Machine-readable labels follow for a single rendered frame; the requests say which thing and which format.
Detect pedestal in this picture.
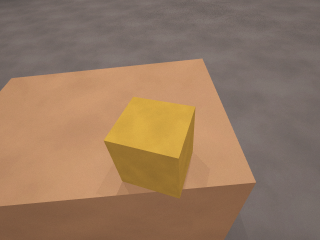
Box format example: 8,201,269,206
0,58,256,240

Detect carton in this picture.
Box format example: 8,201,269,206
103,97,196,199

